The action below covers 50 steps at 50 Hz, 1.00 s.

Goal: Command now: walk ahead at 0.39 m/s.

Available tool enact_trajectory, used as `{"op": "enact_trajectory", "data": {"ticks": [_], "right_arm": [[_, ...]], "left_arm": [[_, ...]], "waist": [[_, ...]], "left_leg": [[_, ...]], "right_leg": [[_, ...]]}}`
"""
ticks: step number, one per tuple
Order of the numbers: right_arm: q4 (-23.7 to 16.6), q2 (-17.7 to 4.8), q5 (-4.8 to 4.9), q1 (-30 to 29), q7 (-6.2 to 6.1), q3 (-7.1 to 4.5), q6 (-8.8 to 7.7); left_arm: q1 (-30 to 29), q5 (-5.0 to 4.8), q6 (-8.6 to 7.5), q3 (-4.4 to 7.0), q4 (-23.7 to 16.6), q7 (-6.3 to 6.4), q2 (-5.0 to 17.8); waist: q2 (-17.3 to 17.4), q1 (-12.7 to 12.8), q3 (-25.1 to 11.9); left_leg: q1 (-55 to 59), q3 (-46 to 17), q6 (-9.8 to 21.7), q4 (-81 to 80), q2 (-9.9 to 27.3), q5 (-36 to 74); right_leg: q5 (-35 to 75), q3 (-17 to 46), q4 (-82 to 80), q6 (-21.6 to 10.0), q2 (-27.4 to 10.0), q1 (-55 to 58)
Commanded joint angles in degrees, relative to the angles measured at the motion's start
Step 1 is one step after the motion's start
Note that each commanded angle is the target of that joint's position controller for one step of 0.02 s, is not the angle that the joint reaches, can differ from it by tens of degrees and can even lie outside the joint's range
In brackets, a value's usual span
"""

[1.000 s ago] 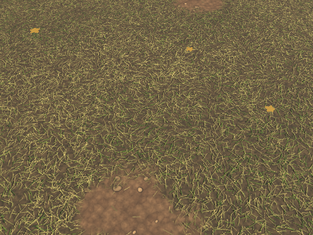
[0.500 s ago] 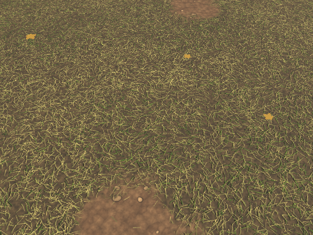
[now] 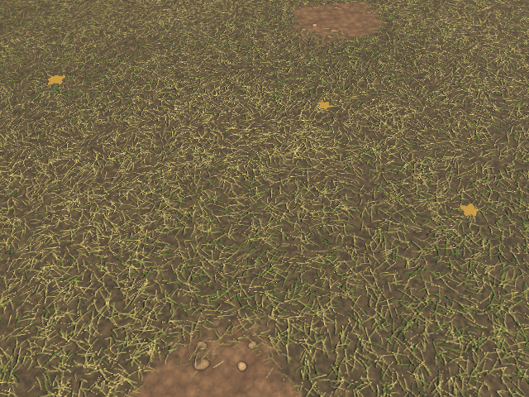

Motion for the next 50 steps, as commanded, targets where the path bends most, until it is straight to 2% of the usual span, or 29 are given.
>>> {"op": "enact_trajectory", "data": {"ticks": [1,5,7,8,10,12,16,21,23,25,26,27,28,29,30,31,32,33,34,35,36,38,41,44,46,47,48,49,50], "right_arm": [[-5.94,-4.0,-0.8,-6.98,1.26,-0.96,-2.09],[-6.41,-3.62,-0.76,-8.83,2.56,-1.5,-0.83],[-7.41,-3.66,-1.06,-10.57,2.67,-1.64,0.02],[-7.75,-4.12,-0.98,-11.76,2.85,-2.01,0.21],[-11.18,-4.94,-0.11,-19.27,2.26,-2.81,-0.56],[-12.73,-5.27,-0.24,-24.66,2.39,-2.81,-1.93],[-15.01,-3.21,-0.79,-27.6,4.02,-2.15,-2.37],[-19.4,-2.68,-0.89,-34.85,3.95,-1.18,-2.94],[-17.75,-3.5,-0.77,-29.81,3.39,-1.18,-3.55],[-11.7,-6.99,-1.26,-13.94,1.86,-2.46,-4.15],[-8.26,-8.06,-1.69,-0.83,1.61,-3.4,-4.24],[-5.8,-12.34,-3.08,2.75,2.03,-4.17,-4.4],[-6.24,-14.4,-2.09,7.85,2.33,-4.53,-4.57],[-6.8,-10.97,-0.74,8.88,2.37,-4.03,-3.71],[-7.63,-10.99,-0.82,4.02,1.06,-4.12,-3.41],[-9.14,-8.03,-2.57,0.92,-0.1,-3.5,-3.41],[-8.64,-8.05,-2.15,1.37,-0.68,-3.32,-4.23],[-8.04,-5.11,-0.92,-1.4,-0.32,-1.98,-5.57],[-7.51,-5.54,0.21,-4.9,-0.17,-1.85,-6.22],[-7.36,-6.37,0.19,-6.4,0.06,-1.97,-6.55],[-7.12,-6.27,0.06,-6.58,0.22,-1.81,-6.79],[-7.66,-5.11,0.51,-7.46,0.9,-1.55,-6.64],[-7.02,-6.64,1.54,-3.32,1.45,-1.97,-5.89],[-5.08,-7.05,0.27,2.49,1.02,-1.94,-4.52],[-4.78,-8.16,-0.37,2.96,0.61,-2.2,-4.06],[-4.8,-7.61,-0.37,3.03,0.63,-1.99,-3.92],[-6.42,-5.86,-0.07,2.83,0.69,-1.36,-4.11],[-7.7,-0.59,1.92,8.84,1.1,-0.34,-4.16],[-7.88,-6.63,0.08,3.65,0.86,-1.88,-3.86]], "left_arm": [[11.39,0.06,-0.04,1.76,0.58,0.5,7.52],[9.82,-0.74,-1.28,0.6,0.0,1.53,4.8],[12.85,-0.71,-1.21,0.47,1.19,1.85,4.88],[14.77,0.16,-1.79,0.59,1.5,1.84,5.61],[15.01,0.54,-3.1,0.28,2.49,2.0,5.37],[14.62,0.25,-4.12,0.32,2.51,2.57,5.89],[10.6,-0.13,-4.7,-0.46,1.85,2.83,4.03],[16.16,1.88,-3.43,-1.28,3.29,3.2,3.64],[16.77,2.22,-2.59,-1.42,3.53,3.46,4.77],[17.37,2.56,-1.35,-1.18,4.29,4.0,6.03],[13.72,0.81,-1.24,-0.37,3.9,3.71,7.27],[13.11,-0.16,-0.93,-0.14,3.94,3.48,4.24],[21.54,-4.82,-1.15,-0.09,2.77,4.33,4.23],[16.26,-5.0,-1.66,-0.05,1.62,4.63,7.39],[11.15,-3.74,-0.96,-0.37,-0.93,4.16,7.05],[4.5,-0.67,-0.58,-0.6,-1.75,3.07,5.99],[3.04,1.76,0.14,-0.19,-2.39,1.9,5.94],[0.76,3.27,0.23,0.43,-3.16,1.05,5.97],[-3.31,2.43,1.02,-0.14,-5.16,0.13,2.8],[-4.48,2.72,1.28,-0.67,-6.1,-0.64,0.67],[-4.48,2.82,1.19,-0.92,-6.47,-1.06,-0.05],[-3.63,1.08,0.47,-1.44,-6.41,-1.33,-0.19],[-11.25,0.73,0.52,-1.3,-8.24,-0.87,2.52],[-18.33,0.98,0.5,-0.44,-10.95,-0.86,4.49],[-13.99,1.07,-0.17,0.2,-9.73,-0.74,4.75],[-5.8,1.38,-0.92,1.0,-6.77,-0.43,5.84],[5.19,2.41,-1.78,2.44,-4.11,0.26,10.22],[11.1,2.6,-1.49,4.22,-3.2,0.58,16.71],[7.28,0.18,-0.31,3.79,-3.44,0.37,13.98]], "waist": [[-3.69,2.83,7.44],[-5.36,0.39,6.91],[-5.17,0.28,6.01],[-5.66,1.13,5.46],[-6.96,1.35,8.08],[-7.11,2.41,9.63],[-6.35,2.19,9.72],[-2.53,7.76,12.31],[-1.78,6.81,9.87],[-1.71,1.09,3.6],[1.03,-7.02,-3.54],[8.02,-6.36,-4.33],[13.55,-3.4,-20.0],[3.77,-8.48,-24.19],[3.02,-6.59,-22.42],[-2.42,-6.3,-14.83],[-2.85,-4.99,-10.74],[-9.36,-1.47,-4.59],[-7.24,2.16,3.53],[-3.95,2.99,5.24],[-0.49,3.72,5.02],[4.23,4.18,2.39],[2.22,1.23,2.51],[0.27,-1.12,6.33],[0.09,0.94,5.29],[-1.68,3.96,1.74],[-5.9,7.65,-4.96],[-18.73,6.15,-12.49],[-10.54,5.83,-9.9]], "left_leg": [[-30.07,-1.07,1.2,17.32,2.83,2.16],[-27.51,1.27,-1.19,14.47,4.52,11.47],[-28.56,2.69,-2.2,14.74,3.75,14.3],[-30.13,3.29,-1.92,17.97,3.02,17.42],[-37.43,0.9,-1.76,12.65,4.02,20.68],[-38.89,2.4,-1.63,5.8,3.51,28.45],[-22.85,4.19,0.24,-7.56,3.4,50.7],[-24.18,7.15,1.59,-18.11,3.12,52.74],[-18.34,6.95,1.01,-22.58,2.4,51.41],[-5.87,5.91,1.34,-27.05,2.98,50.57],[11.06,6.11,1.47,-31.1,4.96,59.58],[26.1,1.71,4.32,-22.15,12.05,78.51],[57.03,-11.81,11.59,5.15,27.07,104.2],[57.45,-16.29,14.13,-0.65,28.36,93.27],[51.05,-20.71,18.76,-8.42,28.53,58.21],[35.44,-21.47,17.69,-18.1,25.66,30.96],[23.19,-24.24,18.69,-21.09,26.64,27.95],[10.89,-20.35,15.2,-23.62,24.1,28.99],[-5.11,-13.82,11.97,-28.82,19.78,29.97],[-12.65,-8.97,11.01,-31.22,15.41,31.58],[-14.96,-5.0,10.09,-30.68,12.71,38.34],[-15.89,1.24,8.03,-28.63,8.79,44.81],[-5.55,-1.01,7.12,-29.97,11.32,40.5],[3.89,-2.75,7.1,-27.9,13.83,35.89],[7.01,-1.53,6.05,-20.73,13.56,42.86],[5.78,0.98,4.93,-10.76,10.84,45.44],[-2.5,3.84,3.28,4.91,7.71,36.97],[-21.74,8.24,0.39,27.96,-2.49,1.45],[-29.09,0.42,1.03,33.4,-1.33,-4.93]], "right_leg": [[0.95,30.41,-20.24,-8.42,-21.15,17.22],[21.28,15.95,-21.73,-4.79,-15.15,15.84],[34.53,11.96,-19.62,-4.1,-14.42,16.61],[36.04,10.9,-18.06,-4.89,-14.74,17.04],[30.06,10.52,-18.2,-4.15,-13.01,20.16],[28.76,10.25,-17.05,-4.28,-12.27,20.05],[19.64,6.99,-12.91,-2.99,-9.67,5.31],[19.41,6.84,-0.41,-2.71,-8.63,10.95],[27.01,7.57,10.0,-2.72,-7.86,14.61],[34.17,9.24,31.38,-3.92,-6.92,15.54],[30.99,6.34,47.9,-3.03,-4.18,9.72],[-21.44,2.09,71.69,-1.7,3.84,-10.31],[-29.9,11.16,82.2,-0.19,2.66,-32.86],[-23.81,11.93,79.08,-0.49,-0.48,-40.33],[-19.46,9.12,76.67,0.2,-3.34,-46.4],[-14.54,7.14,72.53,0.5,-5.33,-45.29],[-13.05,6.35,72.58,0.61,-5.53,-41.03],[-4.81,9.89,60.11,0.84,-8.21,-36.06],[-1.18,8.75,45.42,2.48,-9.83,-28.74],[3.3,6.79,37.32,3.29,-9.5,-22.04],[8.96,5.89,30.27,3.58,-9.21,-17.35],[18.86,3.86,18.05,2.73,-7.54,-8.41],[20.45,2.36,11.8,1.55,-6.76,-11.04],[12.95,1.6,7.44,0.09,-6.06,-16.09],[8.27,0.51,2.89,-0.79,-3.78,-10.55],[8.01,0.07,-0.65,-1.64,-2.25,-1.22],[5.48,10.68,-2.22,-4.79,-10.53,12.65],[-0.24,39.2,-9.97,-13.61,-27.22,27.62],[-5.52,43.97,-14.01,-13.06,-25.7,24.91]]}}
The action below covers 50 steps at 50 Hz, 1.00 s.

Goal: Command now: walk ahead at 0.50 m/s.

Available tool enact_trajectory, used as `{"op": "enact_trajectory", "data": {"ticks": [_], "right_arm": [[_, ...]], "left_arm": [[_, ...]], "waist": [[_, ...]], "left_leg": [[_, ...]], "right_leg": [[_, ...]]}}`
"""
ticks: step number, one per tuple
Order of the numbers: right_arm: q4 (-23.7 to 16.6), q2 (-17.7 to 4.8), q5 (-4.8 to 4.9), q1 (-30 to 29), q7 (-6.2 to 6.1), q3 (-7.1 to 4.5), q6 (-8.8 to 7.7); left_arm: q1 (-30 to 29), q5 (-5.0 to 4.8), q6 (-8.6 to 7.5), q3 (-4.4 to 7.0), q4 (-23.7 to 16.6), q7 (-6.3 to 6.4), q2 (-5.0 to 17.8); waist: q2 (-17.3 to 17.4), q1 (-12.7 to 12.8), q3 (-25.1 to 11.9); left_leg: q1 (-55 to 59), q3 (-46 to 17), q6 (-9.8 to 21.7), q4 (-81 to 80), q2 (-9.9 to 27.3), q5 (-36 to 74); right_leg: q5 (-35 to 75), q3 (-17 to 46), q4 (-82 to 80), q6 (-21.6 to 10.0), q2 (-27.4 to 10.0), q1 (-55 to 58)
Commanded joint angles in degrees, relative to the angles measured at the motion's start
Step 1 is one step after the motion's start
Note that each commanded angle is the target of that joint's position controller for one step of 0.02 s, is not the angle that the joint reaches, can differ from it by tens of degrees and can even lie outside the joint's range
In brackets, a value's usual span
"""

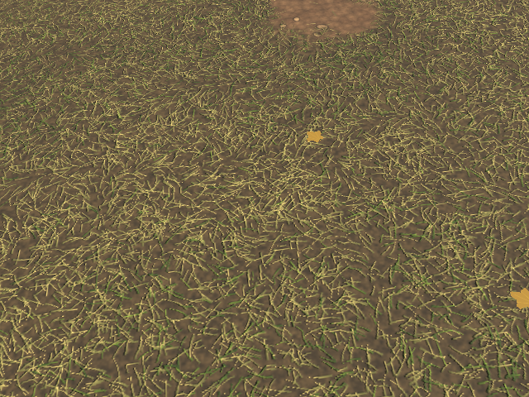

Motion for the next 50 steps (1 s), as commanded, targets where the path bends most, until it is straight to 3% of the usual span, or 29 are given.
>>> {"op": "enact_trajectory", "data": {"ticks": [1,2,3,5,9,14,19,22,24,25,26,27,28,29,30,31,33,35,37,40,46,48,50], "right_arm": [[-5.29,-6.74,-0.35,-1.73,-0.01,-1.56,-0.6],[-5.8,-5.59,-0.38,-4.49,0.08,-1.43,-0.83],[-5.45,-4.54,-0.78,-4.49,0.12,-1.47,-0.46],[-4.42,-2.87,-1.69,-2.53,0.58,-1.34,0.98],[-6.17,-2.36,-1.24,-8.17,1.1,-1.4,2.36],[-9.57,-1.64,-0.6,-18.23,1.6,-0.93,2.18],[-12.71,-1.42,-0.96,-24.95,1.99,-0.3,1.76],[-12.75,-2.62,-1.17,-21.86,1.68,-1.0,1.35],[-9.48,-4.56,-1.23,-10.63,1.33,-2.27,0.88],[-7.17,-7.2,-1.87,-2.49,1.0,-3.5,0.56],[-7.53,-14.35,-2.61,3.39,0.27,-5.59,0.67],[-7.52,-15.13,-0.84,0.9,0.57,-5.7,1.63],[-7.78,-14.79,-0.06,-2.9,0.37,-5.47,2.09],[-8.08,-11.35,0.04,-5.96,0.2,-4.65,2.06],[-8.43,-8.87,0.07,-8.29,0.01,-3.93,1.91],[-8.53,-7.15,0.53,-9.58,-0.34,-3.31,1.58],[-8.63,-7.2,0.9,-8.56,-0.48,-3.08,0.45],[-8.46,-9.25,0.97,-6.4,-0.52,-3.46,-0.12],[-8.61,-9.92,0.81,-3.91,-0.51,-3.57,-0.04],[-8.7,-9.8,0.72,-0.16,-0.5,-3.48,0.25],[-7.88,-8.92,0.03,5.03,-1.28,-2.72,-0.03],[-7.89,-9.85,-0.33,4.75,-1.68,-2.73,-0.22],[-8.38,-11.25,-0.44,2.0,-1.92,-2.89,-0.55]], "left_arm": [[17.92,-1.46,1.16,3.24,3.7,0.62,10.76],[14.67,-1.23,0.79,2.57,3.33,0.43,7.94],[13.27,-1.3,0.42,2.2,3.45,0.57,6.41],[14.32,-1.48,-0.47,1.57,4.74,0.97,4.32],[18.22,-1.56,-1.5,2.1,6.08,1.25,6.8],[21.39,-1.24,-1.75,1.53,6.46,1.39,5.71],[25.34,-1.08,-1.83,1.46,7.84,2.24,6.18],[24.46,-0.85,-1.51,1.88,7.95,2.93,8.09],[23.2,-0.72,-0.55,2.31,7.33,3.05,9.57],[22.3,-1.07,-0.26,2.3,6.23,2.85,9.73],[23.67,-2.96,-0.45,1.49,2.47,1.85,5.85],[20.61,-2.16,-0.99,2.05,0.62,1.19,7.3],[14.58,-1.71,-1.51,2.18,-1.62,0.73,7.96],[13.08,-1.91,-2.15,1.9,-2.14,0.55,7.44],[13.47,-1.62,-2.02,2.04,-1.83,0.69,6.92],[14.32,-0.61,-1.0,2.02,-2.08,0.82,6.46],[15.01,0.5,1.13,1.91,-2.45,0.41,5.46],[12.4,0.52,2.32,1.91,-3.91,0.13,5.39],[6.92,0.44,2.68,1.91,-6.21,-0.02,5.9],[0.26,0.16,2.77,1.72,-8.94,-0.27,6.12],[-8.6,-0.47,1.87,0.48,-12.65,-1.14,5.48],[-8.87,-0.72,1.38,0.48,-13.57,-1.15,6.28],[-2.77,-0.85,0.94,1.07,-12.25,-0.69,7.98]], "waist": [[-6.83,6.56,-5.11],[-3.83,5.28,-1.49],[-4.24,3.28,0.19],[-4.87,0.96,-0.18],[-4.06,0.61,0.42],[-4.59,2.65,3.25],[-5.44,4.85,5.15],[-6.39,2.5,2.6],[-6.95,-2.23,-4.21],[-5.07,-6.05,-8.71],[6.53,-6.56,-16.44],[7.51,-4.35,-19.47],[2.88,-3.3,-11.48],[-0.58,-1.65,-5.76],[-2.87,0.72,-1.86],[-2.26,2.82,-0.65],[-0.85,3.99,-1.41],[-0.08,3.85,-1.05],[0.74,2.2,0.23],[1.74,-0.33,0.71],[2.57,-3.85,1.39],[2.97,-3.15,1.68],[3.59,0.4,0.18]], "left_leg": [[-35.09,-5.05,1.95,27.99,2.47,1.08],[-33.45,-5.61,1.83,24.49,4.61,5.24],[-30.11,-5.68,1.38,21.04,6.02,7.31],[-24.38,-5.11,0.03,18.02,6.51,9.22],[-28.11,-4.31,-1.58,12.78,6.76,15.6],[-30.9,-3.4,-1.6,0.61,5.62,25.13],[-28.59,1.77,1.26,-9.76,4.25,24.5],[-23.25,4.93,4.73,-12.11,0.65,17.47],[-11.42,6.51,7.52,-15.03,-3.57,15.12],[1.44,1.78,9.82,-18.11,-1.69,15.69],[20.44,-23.88,18.08,-19.73,15.17,13.11],[24.28,-46.15,21.55,-29.57,22.09,15.42],[18.65,-37.54,19.43,-30.46,20.05,13.74],[11.01,-31.27,16.99,-31.89,18.43,16.73],[4.32,-26.43,14.42,-33.03,15.52,22.08],[-0.44,-22.44,12.81,-33.73,12.62,26.24],[-3.21,-19.07,12.58,-34.13,10.03,31.91],[-3.81,-17.66,12.57,-34.78,8.68,34.03],[-2.96,-18.14,11.73,-35.59,8.1,33.62],[1.62,-19.04,9.98,-35.38,7.76,34.46],[10.18,-18.12,8.29,-33.26,8.91,43.29],[12.14,-18.65,7.8,-31.98,10.48,46.9],[11.48,-17.52,5.96,-27.79,10.81,57.24]], "right_leg": [[-13.63,34.92,-19.58,-11.57,-21.06,32.2],[-7.73,29.18,-21.28,-9.81,-18.67,25.69],[-2.27,24.22,-22.35,-7.83,-16.16,21.02],[6.48,18.27,-23.81,-6.48,-13.62,16.6],[12.44,11.62,-26.44,-6.6,-12.52,18.14],[15.49,3.97,-27.72,-4.29,-11.26,20.89],[22.75,-0.85,-25.68,-3.71,-13.27,27.01],[45.72,-3.86,-16.25,-2.83,-14.39,32.12],[54.36,-5.96,0.82,-1.82,-13.92,32.07],[44.93,-6.85,14.28,-0.37,-12.81,23.69],[16.43,-8.28,38.4,2.65,-5.81,2.09],[-18.4,2.56,49.47,3.36,2.99,-10.51],[-13.6,7.26,49.32,2.48,-1.56,-16.57],[-8.75,6.98,44.55,2.32,-3.93,-15.97],[-7.01,6.93,39.38,2.64,-5.54,-13.12],[-6.56,7.03,35.89,3.57,-6.53,-9.64],[-6.38,6.32,32.07,5.31,-6.64,-6.56],[-4.13,5.28,28.01,6.83,-6.59,-8.3],[0.13,4.73,22.87,8.06,-6.61,-11.73],[6.08,4.66,14.93,8.47,-5.85,-15.6],[10.89,2.86,2.34,5.78,-3.17,-14.6],[9.22,3.05,-1.14,4.0,-2.31,-11.74],[5.06,2.77,-4.44,1.79,-0.11,-2.21]]}}
Over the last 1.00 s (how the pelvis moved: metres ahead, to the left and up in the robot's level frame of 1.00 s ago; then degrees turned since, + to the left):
0.60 -0.02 -0.17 0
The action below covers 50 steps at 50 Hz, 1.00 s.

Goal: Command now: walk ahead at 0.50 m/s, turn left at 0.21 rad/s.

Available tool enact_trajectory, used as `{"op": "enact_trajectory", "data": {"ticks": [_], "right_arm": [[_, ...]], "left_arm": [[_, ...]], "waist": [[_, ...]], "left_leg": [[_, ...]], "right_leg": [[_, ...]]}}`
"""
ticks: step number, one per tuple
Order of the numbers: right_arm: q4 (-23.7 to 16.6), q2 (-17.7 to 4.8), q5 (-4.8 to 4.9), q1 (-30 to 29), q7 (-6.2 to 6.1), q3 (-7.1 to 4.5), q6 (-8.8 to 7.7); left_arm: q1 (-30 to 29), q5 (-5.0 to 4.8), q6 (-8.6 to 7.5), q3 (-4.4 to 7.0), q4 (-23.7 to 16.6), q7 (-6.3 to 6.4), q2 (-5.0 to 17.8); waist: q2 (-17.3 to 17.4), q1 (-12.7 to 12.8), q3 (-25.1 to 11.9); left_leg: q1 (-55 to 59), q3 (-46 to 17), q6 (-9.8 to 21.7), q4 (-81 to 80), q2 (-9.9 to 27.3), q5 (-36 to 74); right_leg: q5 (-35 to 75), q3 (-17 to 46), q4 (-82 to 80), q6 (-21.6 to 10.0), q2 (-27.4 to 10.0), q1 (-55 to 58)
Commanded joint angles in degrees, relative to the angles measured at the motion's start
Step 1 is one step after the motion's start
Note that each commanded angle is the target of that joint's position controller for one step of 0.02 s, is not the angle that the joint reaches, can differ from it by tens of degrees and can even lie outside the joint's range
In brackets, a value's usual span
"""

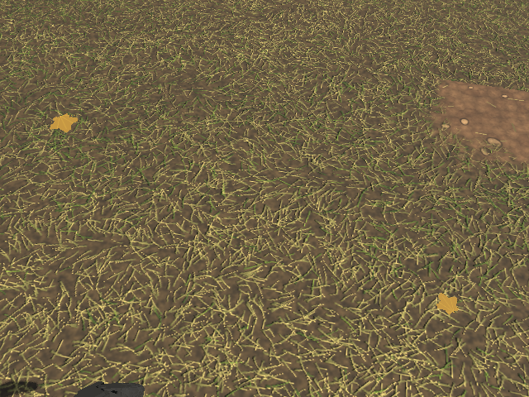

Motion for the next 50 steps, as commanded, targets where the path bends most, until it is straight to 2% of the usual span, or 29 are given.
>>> {"op": "enact_trajectory", "data": {"ticks": [1,2,3,4,5,6,7,8,9,10,13,17,20,24,26,27,28,29,30,31,32,33,34,35,36,39,44,47,50], "right_arm": [[-2.04,-10.0,-0.48,-0.26,-0.42,-1.86,-0.9],[-2.06,-10.09,-0.42,-1.15,-0.07,-1.81,-0.99],[-3.55,-7.59,0.0,-0.51,0.26,-1.08,-1.24],[-3.41,-2.3,2.51,8.53,0.54,-0.28,-1.0],[-2.52,-7.31,0.4,6.56,0.19,-0.94,-0.78],[-3.62,-7.32,-0.13,0.82,0.43,-1.02,-0.65],[-4.53,-6.31,-0.37,-2.99,0.8,-0.62,-0.74],[-4.98,-5.77,-0.64,-4.38,1.18,-0.61,-0.36],[-5.12,-5.27,-1.23,-3.97,1.6,-0.45,0.28],[-4.82,-4.51,-1.41,-3.3,1.93,-0.28,0.83],[-5.62,-3.54,-1.65,-6.0,2.57,0.1,1.64],[-9.44,-2.88,-1.5,-17.38,2.94,0.84,1.57],[-11.18,-1.8,-1.05,-23.03,3.03,1.62,1.26],[-12.88,-2.88,-0.53,-27.33,2.47,1.67,0.66],[-12.98,-4.21,-0.39,-25.66,2.03,1.25,0.08],[-12.18,-5.07,-0.41,-22.34,1.72,0.85,-0.32],[-10.08,-6.24,-0.77,-15.72,1.19,0.2,-1.0],[-8.37,-9.69,-2.07,-7.29,0.36,-0.89,-1.85],[-8.9,-15.27,-3.37,-1.86,-0.3,-2.13,-1.86],[-8.66,-15.48,-2.17,-3.47,-0.04,-2.53,-0.7],[-9.72,-9.63,-1.49,-8.04,0.3,-1.17,-0.29],[-10.04,-6.11,-0.92,-11.35,0.57,-0.32,-0.53],[-10.02,-4.71,-0.94,-12.97,0.57,0.06,-0.81],[-9.39,-4.15,-0.72,-12.62,0.31,0.26,-1.22],[-8.87,-4.21,-0.56,-12.11,0.22,0.21,-1.66],[-7.49,-5.09,0.09,-9.41,0.28,-0.26,-2.83],[-5.56,-5.23,-0.26,-5.96,0.39,-0.4,-2.69],[-4.79,-6.39,-0.25,-4.55,0.22,-0.69,-2.52],[-3.48,-7.67,-0.3,-1.91,-0.12,-1.07,-1.89]], "left_arm": [[5.18,-0.45,-1.64,2.07,-2.15,0.97,7.35],[13.84,-0.36,-2.11,2.66,0.38,1.69,8.42],[22.83,0.94,-2.51,3.52,1.59,2.61,11.84],[25.61,1.87,-2.12,5.08,2.34,2.31,17.8],[21.96,-0.29,-1.23,4.4,2.38,1.53,13.19],[16.0,-0.81,-1.19,3.34,1.27,1.33,9.05],[13.55,-0.49,-1.5,2.62,1.29,1.13,6.42],[13.51,-0.34,-1.84,2.24,1.99,1.31,5.57],[14.03,-0.57,-2.15,1.92,3.06,1.48,4.94],[15.13,-0.74,-2.6,1.85,3.91,1.41,5.05],[18.36,-1.35,-3.53,2.23,5.77,1.16,6.55],[22.26,-1.65,-3.15,2.07,7.58,1.15,6.25],[24.94,-1.67,-2.94,2.34,8.51,1.32,7.29],[26.79,-1.2,-2.39,2.62,9.0,1.68,8.34],[25.39,-0.91,-2.14,3.03,8.56,1.91,9.4],[24.26,-0.9,-2.04,3.28,8.23,1.98,10.01],[23.24,-1.18,-1.98,3.29,7.96,1.89,9.85],[22.75,-1.72,-2.13,2.84,6.85,1.7,7.87],[24.87,-3.3,-2.11,1.69,4.14,1.75,2.44],[27.8,-2.56,-1.34,2.48,4.01,2.07,5.21],[26.01,-1.41,-0.45,3.02,5.25,2.13,7.07],[23.19,-1.09,-0.27,2.89,5.14,1.44,5.87],[22.13,-0.94,0.1,2.87,4.96,0.97,4.85],[21.54,-0.19,0.78,3.05,4.72,0.51,4.87],[21.55,0.13,1.46,2.98,4.75,0.08,4.34],[17.52,0.1,2.43,2.96,2.85,-0.74,3.85],[8.12,0.1,2.68,2.37,-0.76,-1.74,3.44],[2.19,0.23,2.46,1.53,-3.0,-2.41,2.7],[-1.83,0.44,2.36,1.29,-5.03,-2.75,3.1]], "waist": [[6.71,5.88,-2.67],[4.78,10.13,-7.2],[0.21,12.99,-14.23],[-14.06,9.24,-20.76],[-6.92,8.18,-17.31],[-1.75,6.74,-7.69],[1.55,6.42,-3.88],[0.43,5.46,-2.0],[-1.39,4.27,-1.65],[-2.32,3.73,-2.09],[-2.37,3.44,-1.59],[-1.79,5.61,1.58],[-2.16,7.16,1.69],[-2.89,8.18,1.1],[-3.46,6.67,0.35],[-3.49,4.97,-0.76],[-1.29,1.89,-3.86],[3.3,-1.22,-10.0],[13.35,-1.62,-17.29],[17.24,0.84,-18.1],[8.88,2.61,-10.28],[5.75,3.34,-4.54],[6.55,4.48,-2.41],[8.06,5.23,-1.17],[8.21,5.75,-1.05],[6.75,6.1,-1.17],[6.06,4.83,1.36],[6.3,3.47,2.63],[6.09,2.36,3.6]], "left_leg": [[-1.01,-4.5,2.35,11.42,15.8,57.45],[-3.51,-2.19,1.41,21.75,13.39,56.68],[-12.93,-0.53,0.73,36.8,10.54,40.32],[-31.48,4.78,-1.99,57.79,-0.51,-3.26],[-37.5,1.54,-1.14,62.89,1.75,-8.12],[-39.26,1.42,-1.24,62.16,4.74,-3.02],[-38.68,1.86,-1.37,59.11,6.62,0.04],[-37.62,2.51,-1.57,56.33,8.11,1.0],[-35.48,3.15,-2.11,54.01,9.06,1.52],[-34.21,3.88,-2.55,52.68,9.25,1.91],[-37.36,6.29,-3.85,48.91,10.79,4.66],[-42.24,9.17,-6.11,37.1,12.99,12.6],[-39.4,10.47,-7.23,27.38,11.51,16.91],[-35.9,10.41,-7.05,20.86,9.6,16.13],[-31.54,9.56,-6.08,18.01,8.9,12.39],[-26.84,9.61,-5.47,15.71,8.02,10.5],[-17.69,9.82,-4.39,11.47,7.37,11.32],[-5.0,3.16,-2.12,9.88,14.23,8.37],[9.49,-15.79,1.2,6.47,29.67,0.16],[7.79,-29.71,4.95,1.39,34.23,-3.21],[0.93,-22.91,4.11,0.8,31.37,-8.02],[-6.03,-14.69,2.98,-1.09,28.14,-4.85],[-9.97,-8.5,1.39,-2.87,25.56,0.31],[-12.19,-4.07,0.73,-3.75,23.95,5.28],[-13.07,-0.74,0.49,-4.24,22.91,9.41],[-11.64,5.2,1.22,-5.2,22.79,18.01],[-9.36,13.15,1.66,-5.72,21.83,23.45],[-8.41,17.09,1.13,-5.38,21.93,25.93],[-3.76,19.58,0.61,-3.48,23.37,30.88]], "right_leg": [[-5.33,-1.09,-4.07,-3.38,3.96,12.81],[-3.09,-1.04,-7.4,-4.82,3.74,23.41],[-7.76,10.14,-7.08,-7.49,-6.88,37.33],[-7.92,38.0,-11.5,-16.72,-22.44,51.21],[-14.21,45.11,-16.46,-16.75,-21.37,46.26],[-15.53,35.0,-17.46,-15.34,-19.11,37.31],[-10.58,28.03,-18.95,-13.79,-16.14,31.43],[-5.58,22.65,-20.06,-12.18,-13.53,28.11],[-2.05,18.72,-21.17,-10.96,-11.45,25.4],[1.14,16.59,-21.77,-10.69,-10.64,24.64],[4.32,12.85,-24.28,-11.52,-9.87,24.89],[4.95,9.85,-26.84,-11.26,-7.65,25.53],[8.35,9.03,-25.29,-10.57,-6.73,26.18],[13.06,11.38,-20.78,-10.24,-8.05,29.48],[14.38,13.51,-17.59,-9.37,-9.07,30.22],[15.78,14.09,-14.48,-8.69,-8.9,29.83],[17.45,12.57,-6.88,-7.57,-6.53,28.02],[10.53,9.69,6.01,-6.27,-2.68,21.43],[-13.72,3.69,23.35,-4.06,4.54,5.89],[-28.82,3.6,32.32,-4.48,5.95,-2.56],[-24.79,5.89,35.72,-4.95,1.81,-4.18],[-20.29,5.91,34.47,-4.49,-0.07,-3.61],[-17.71,5.42,32.59,-3.95,-1.39,-1.97],[-16.48,5.05,31.68,-3.26,-2.3,-1.15],[-14.98,4.55,31.99,-2.69,-2.49,-0.55],[-10.27,4.0,31.9,-1.7,-3.08,-4.14],[-1.81,2.34,22.33,-0.6,-3.36,-8.88],[1.72,-0.89,12.58,-1.44,-2.82,-5.83],[-1.52,-3.88,6.6,-3.54,-1.8,-4.19]]}}
Over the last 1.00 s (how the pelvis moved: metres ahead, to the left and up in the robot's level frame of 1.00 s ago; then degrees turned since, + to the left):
0.54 0.09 0.01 23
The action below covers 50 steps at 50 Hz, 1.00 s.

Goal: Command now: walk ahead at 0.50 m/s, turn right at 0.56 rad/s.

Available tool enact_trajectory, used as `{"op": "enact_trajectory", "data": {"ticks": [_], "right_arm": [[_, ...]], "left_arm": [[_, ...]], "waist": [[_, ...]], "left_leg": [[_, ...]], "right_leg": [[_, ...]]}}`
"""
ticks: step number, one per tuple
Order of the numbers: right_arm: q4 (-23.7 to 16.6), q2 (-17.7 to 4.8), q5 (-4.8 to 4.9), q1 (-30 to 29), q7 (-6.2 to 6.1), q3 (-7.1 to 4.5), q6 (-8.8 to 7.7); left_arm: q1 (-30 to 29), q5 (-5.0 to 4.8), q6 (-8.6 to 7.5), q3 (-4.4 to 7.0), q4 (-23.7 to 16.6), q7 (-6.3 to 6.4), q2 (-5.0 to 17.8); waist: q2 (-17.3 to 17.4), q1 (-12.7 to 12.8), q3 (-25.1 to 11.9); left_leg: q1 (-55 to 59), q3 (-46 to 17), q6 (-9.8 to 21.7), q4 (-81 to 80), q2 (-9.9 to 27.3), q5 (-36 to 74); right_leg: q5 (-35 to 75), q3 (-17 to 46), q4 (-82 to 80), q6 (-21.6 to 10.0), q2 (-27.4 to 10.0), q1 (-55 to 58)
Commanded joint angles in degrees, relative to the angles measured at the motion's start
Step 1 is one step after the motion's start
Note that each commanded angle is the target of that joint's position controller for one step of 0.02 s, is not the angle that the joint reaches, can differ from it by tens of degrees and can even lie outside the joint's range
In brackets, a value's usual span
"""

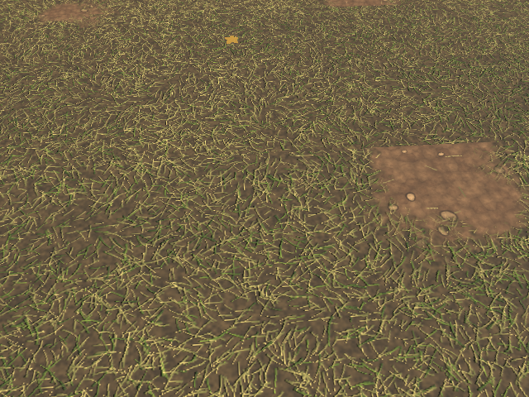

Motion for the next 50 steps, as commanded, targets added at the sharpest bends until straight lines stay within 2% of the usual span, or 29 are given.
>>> {"op": "enact_trajectory", "data": {"ticks": [1,4,5,6,7,8,9,10,11,12,13,15,18,23,28,31,33,34,35,36,37,38,39,40,41,43,45,48,50], "right_arm": [[-2.02,-8.83,-0.03,1.03,-0.51,-1.86,-0.03],[-1.41,-11.4,-0.12,1.03,-0.9,-2.42,1.27],[-1.49,-12.17,-0.04,0.82,-0.88,-2.58,1.88],[-2.19,-12.13,0.13,0.0,-0.73,-2.49,2.26],[-5.04,-7.61,0.63,1.19,-0.28,-1.41,2.07],[-9.08,-6.29,0.61,-0.74,0.61,-1.3,1.43],[-9.91,-8.81,0.11,-7.56,0.78,-1.65,1.11],[-9.77,-7.19,0.92,-7.64,0.98,-1.01,0.47],[-8.3,-6.69,0.81,-5.86,0.92,-0.87,0.31],[-7.72,-6.59,-0.31,-4.85,0.95,-0.9,1.11],[-6.65,-6.23,-1.08,-2.55,1.17,-0.79,2.2],[-6.38,-5.69,-1.36,-2.29,1.78,-0.85,3.58],[-7.93,-5.35,-1.1,-8.27,2.21,-0.84,4.13],[-10.62,-5.08,-0.62,-17.83,2.44,-0.58,3.89],[-13.26,-4.6,-0.42,-25.36,2.72,0.11,3.27],[-13.23,-5.37,-0.25,-23.22,2.53,-0.07,2.66],[-9.98,-7.32,-0.14,-13.02,1.42,-1.04,2.21],[-7.06,-8.53,-0.66,-3.53,0.73,-1.7,1.64],[-5.23,-13.33,-1.98,5.74,-0.12,-2.97,1.42],[-4.38,-17.89,-2.02,6.46,0.49,-4.15,1.66],[-4.74,-13.86,0.49,0.81,1.38,-3.33,2.11],[-5.75,-10.51,1.02,-4.78,1.68,-2.5,2.2],[-5.88,-7.84,0.68,-7.15,1.92,-1.77,2.05],[-5.23,-6.81,0.68,-7.34,1.77,-1.36,1.83],[-4.36,-5.89,0.8,-7.21,1.59,-0.99,1.62],[-3.36,-7.37,1.15,-5.12,1.47,-1.39,1.01],[-3.09,-9.15,1.22,-3.88,1.28,-1.95,0.99],[-2.71,-9.27,1.27,-0.99,1.21,-2.18,1.34],[-2.59,-9.35,1.24,0.95,1.25,-2.39,1.48]], "left_arm": [[-6.57,0.25,-0.78,-0.09,-5.81,-0.34,2.15],[-1.71,0.49,-0.83,0.74,-5.12,0.48,3.6],[4.17,0.51,-1.27,1.45,-3.53,0.96,4.7],[13.65,1.01,-1.84,2.61,-0.44,1.79,6.6],[19.05,1.58,-1.92,4.47,0.48,2.71,12.96],[17.17,-0.26,-1.47,5.3,-1.05,3.01,17.56],[17.41,-1.03,-0.85,4.82,-0.46,3.53,15.22],[14.63,-1.3,-1.06,3.85,0.34,4.02,11.9],[12.13,-1.28,-1.59,2.87,0.54,4.12,8.69],[10.2,-1.56,-2.2,2.22,0.68,4.24,7.11],[9.01,-1.61,-2.82,1.71,0.57,4.15,5.98],[11.05,-1.95,-4.14,1.54,1.78,3.8,6.3],[14.65,-2.02,-4.7,1.72,3.43,3.68,7.56],[19.21,-1.99,-4.93,1.25,5.25,3.9,7.29],[23.2,-1.21,-4.98,0.69,7.64,4.67,7.21],[21.59,-0.82,-5.01,0.7,8.32,5.33,8.5],[19.85,-0.39,-5.03,0.9,8.57,5.42,9.75],[18.96,-0.69,-4.95,0.78,8.54,5.3,9.73],[19.76,-1.69,-5.25,-0.01,6.67,5.08,7.44],[26.11,-2.66,-5.26,-0.35,6.58,4.46,3.63],[21.82,-0.63,-5.12,0.3,6.45,4.63,7.39],[17.67,-0.5,-5.42,0.29,5.2,4.29,7.2],[14.84,-0.37,-5.67,0.0,4.45,4.02,6.34],[14.32,-0.01,-5.29,-0.04,4.05,3.81,5.72],[14.96,0.46,-4.57,-0.3,3.91,3.56,5.02],[14.54,0.68,-3.57,-0.59,3.22,3.18,4.14],[11.34,0.6,-3.02,-0.76,1.9,3.14,3.97],[2.69,0.32,-2.79,-1.04,-1.26,3.19,3.97],[-1.41,0.0,-2.86,-1.3,-2.63,3.13,3.63]], "waist": [[6.64,0.18,3.79],[8.53,3.03,-0.36],[8.28,5.5,-3.98],[5.49,9.89,-9.38],[-3.1,10.56,-15.75],[-10.21,8.01,-19.33],[-0.31,9.83,-13.58],[0.69,7.41,-7.11],[3.16,4.58,-3.49],[2.76,2.47,-2.05],[1.84,1.12,-2.74],[1.29,0.65,-2.94],[0.4,2.23,-0.09],[-0.64,5.17,1.7],[-1.0,7.24,3.79],[-1.56,4.76,3.34],[-2.2,0.25,-2.27],[-0.48,-4.19,-7.48],[5.49,-6.71,-14.98],[18.04,-2.36,-19.01],[9.26,-0.9,-13.75],[5.96,0.79,-5.97],[3.28,1.59,-2.66],[4.01,2.91,-0.79],[4.96,4.31,-0.92],[5.56,4.95,-1.4],[5.33,4.77,-0.45],[5.32,2.5,2.06],[5.78,0.83,1.82]], "left_leg": [[0.79,-3.34,5.76,-1.72,16.63,32.05],[4.05,-0.43,4.83,11.28,16.88,57.11],[3.22,0.01,4.66,20.73,16.71,59.18],[-3.56,1.03,3.03,34.56,15.54,50.75],[-22.23,0.74,0.55,53.17,11.87,20.87],[-40.69,-7.87,-2.22,68.96,-0.01,-15.14],[-46.31,-15.48,-1.61,68.98,3.44,-9.17],[-45.52,-15.38,-0.96,65.03,5.88,-3.7],[-41.15,-15.59,-0.68,58.92,7.75,-1.58],[-37.27,-15.93,-0.92,55.45,8.57,-1.13],[-33.74,-15.93,-1.14,53.5,8.83,-0.42],[-32.88,-14.88,-1.59,51.01,8.19,1.11],[-38.31,-14.14,-2.18,44.95,8.47,7.47],[-43.03,-13.44,-2.12,33.31,7.26,15.91],[-42.45,-11.63,0.21,23.57,4.49,16.79],[-35.92,-11.0,3.1,19.12,1.88,11.48],[-22.96,-9.83,5.34,16.93,-2.06,7.11],[-10.27,-10.85,6.98,13.37,-1.17,10.09],[5.14,-25.06,10.66,12.71,11.02,4.6],[15.5,-53.53,19.02,6.42,24.02,6.5],[10.45,-55.0,17.83,3.37,21.04,3.19],[2.28,-45.7,16.65,2.42,19.28,3.35],[-3.36,-40.43,15.3,0.66,16.33,7.88],[-7.19,-36.66,14.07,-0.24,13.89,12.68],[-10.19,-33.58,13.1,-1.36,11.79,15.58],[-12.25,-31.2,13.72,-2.4,10.46,19.79],[-14.24,-29.78,14.34,-3.96,9.44,17.67],[-14.53,-29.59,13.64,-5.52,8.12,14.67],[-12.84,-29.64,12.67,-4.55,7.43,15.7]], "right_leg": [[-3.06,-3.41,-5.44,-2.24,1.43,0.4],[-12.07,-6.63,-8.03,-5.81,7.06,9.66],[-13.46,-6.64,-10.11,-7.31,9.38,16.34],[-11.04,-4.32,-14.8,-9.26,9.98,29.73],[-18.86,15.59,-16.68,-13.82,-4.3,47.13],[-13.57,46.31,-26.21,-20.94,-16.78,55.27],[-7.61,38.55,-27.85,-19.02,-15.26,51.99],[-1.27,29.86,-27.82,-17.17,-13.81,44.36],[5.65,23.82,-28.78,-14.16,-10.42,37.08],[9.83,19.45,-29.62,-12.41,-7.62,32.39],[11.6,16.48,-30.66,-11.46,-6.01,29.96],[15.65,14.08,-32.15,-11.37,-4.59,28.91],[14.58,12.35,-34.76,-10.02,-3.68,30.21],[16.07,10.89,-35.26,-7.71,-3.44,36.12],[20.72,10.3,-34.03,-7.85,-5.24,42.24],[32.57,9.42,-29.98,-7.1,-6.68,44.22],[46.71,8.14,-18.32,-5.63,-5.72,44.19],[42.35,6.29,-6.81,-4.68,-3.6,39.48],[23.47,3.3,10.65,-3.33,0.4,26.94],[-24.54,2.6,29.58,-1.23,12.2,8.31],[-24.1,8.48,33.3,-2.32,8.28,3.09],[-18.76,7.57,31.34,-2.19,5.08,1.35],[-15.72,6.8,27.9,-1.91,3.02,2.22],[-14.72,6.51,25.16,-1.16,1.75,3.76],[-14.11,6.29,22.73,-0.12,0.93,6.5],[-13.88,5.11,19.38,1.83,0.69,7.63],[-11.91,4.08,14.84,3.64,0.11,5.97],[-5.34,3.39,4.96,5.71,-0.51,2.56],[-1.3,3.28,-0.43,6.26,0.17,2.55]]}}
Over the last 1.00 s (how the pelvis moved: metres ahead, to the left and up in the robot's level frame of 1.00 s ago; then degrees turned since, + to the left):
0.50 -0.01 0.01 -19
